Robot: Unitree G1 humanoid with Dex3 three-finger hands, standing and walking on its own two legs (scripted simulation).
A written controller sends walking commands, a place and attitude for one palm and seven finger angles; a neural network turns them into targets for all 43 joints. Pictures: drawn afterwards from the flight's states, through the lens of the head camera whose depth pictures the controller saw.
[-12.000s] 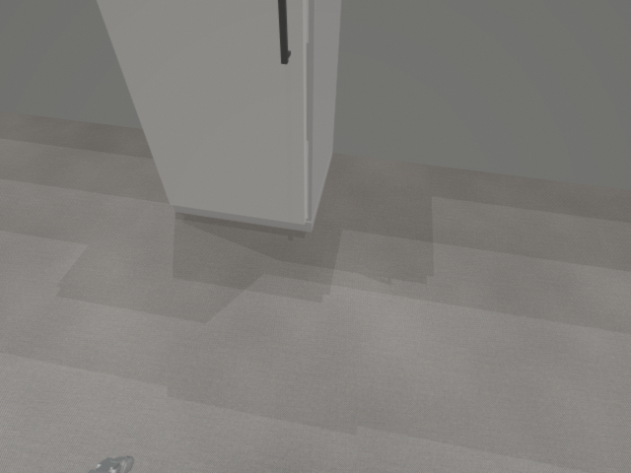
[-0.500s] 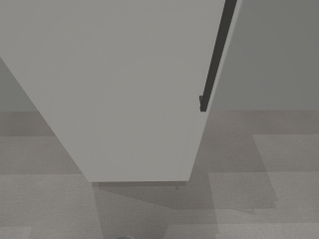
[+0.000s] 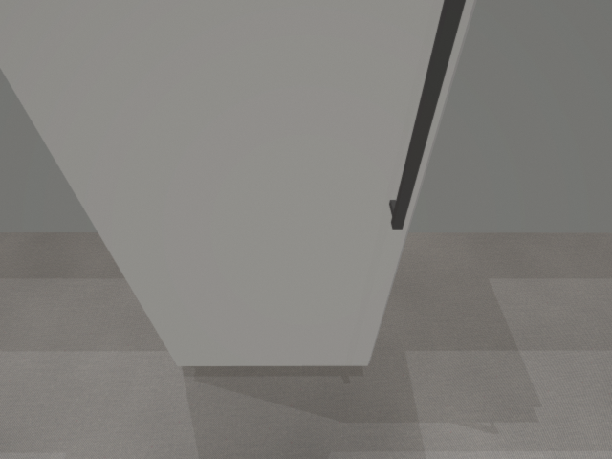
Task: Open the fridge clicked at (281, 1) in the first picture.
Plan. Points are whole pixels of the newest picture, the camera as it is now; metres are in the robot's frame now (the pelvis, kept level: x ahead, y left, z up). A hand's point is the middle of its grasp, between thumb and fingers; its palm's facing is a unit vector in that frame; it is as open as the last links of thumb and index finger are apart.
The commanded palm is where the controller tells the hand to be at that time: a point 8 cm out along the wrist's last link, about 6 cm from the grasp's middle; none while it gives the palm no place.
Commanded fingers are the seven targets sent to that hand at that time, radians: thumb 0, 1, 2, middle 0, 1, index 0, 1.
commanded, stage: come to a stop and stand still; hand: right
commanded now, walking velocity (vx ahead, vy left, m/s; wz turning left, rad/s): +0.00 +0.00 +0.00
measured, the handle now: (420, 113) +0.51 -0.11 +0.22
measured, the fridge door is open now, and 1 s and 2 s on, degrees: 0 0 0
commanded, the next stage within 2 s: look again from close up in 1.12 s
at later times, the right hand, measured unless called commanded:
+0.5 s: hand out of the picture -0.04 -0.23 -0.17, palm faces +0.01 +0.97 -0.25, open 7.4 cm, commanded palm none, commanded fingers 0.00 -0.90 -0.90 0.20 0.30 0.20 0.30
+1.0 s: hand out of the picture -0.02 -0.25 -0.16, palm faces -0.02 +0.97 -0.26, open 7.4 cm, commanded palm none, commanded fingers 0.00 -0.90 -0.90 0.20 0.30 0.20 0.30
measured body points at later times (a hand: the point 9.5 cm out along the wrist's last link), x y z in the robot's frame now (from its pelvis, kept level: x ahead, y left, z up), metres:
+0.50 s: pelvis -0.05 -0.03 +0.00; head -0.07 -0.04 +0.45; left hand -0.03 +0.21 -0.14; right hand -0.04 -0.29 -0.15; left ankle -0.01 +0.10 -0.73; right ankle -0.02 -0.13 -0.73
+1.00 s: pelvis -0.05 -0.05 +0.01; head -0.05 -0.05 +0.46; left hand +0.00 +0.22 -0.14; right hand -0.02 -0.30 -0.14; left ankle -0.01 +0.10 -0.73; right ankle -0.02 -0.13 -0.73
